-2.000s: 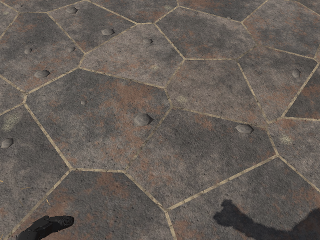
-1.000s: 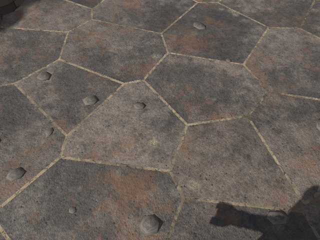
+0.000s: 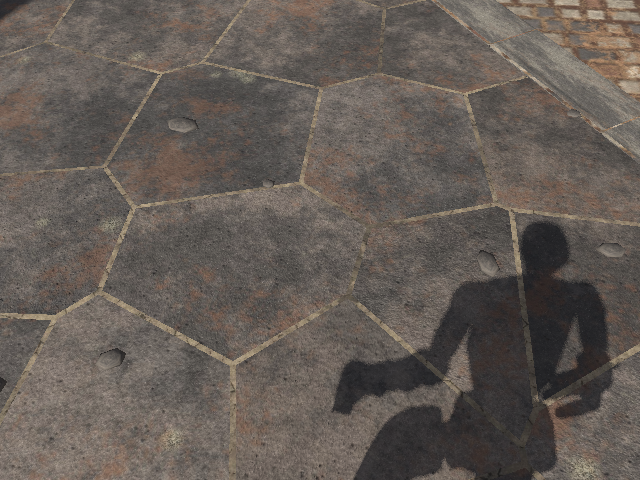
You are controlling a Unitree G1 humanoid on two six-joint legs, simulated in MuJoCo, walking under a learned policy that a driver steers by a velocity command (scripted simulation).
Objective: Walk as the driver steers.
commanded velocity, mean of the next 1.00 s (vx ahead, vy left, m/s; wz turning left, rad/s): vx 0.34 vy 0.00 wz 0.04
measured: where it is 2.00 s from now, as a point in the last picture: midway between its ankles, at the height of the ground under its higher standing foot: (258, 324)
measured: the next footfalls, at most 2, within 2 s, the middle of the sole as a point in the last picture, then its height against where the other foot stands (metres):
right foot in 0.86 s outside the picture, level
left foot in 1.40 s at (241, 382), level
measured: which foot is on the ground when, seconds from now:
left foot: down 0.00-0.86, up 0.88-1.00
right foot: down 0.00-0.38, up 0.40-0.84, down 0.86-1.00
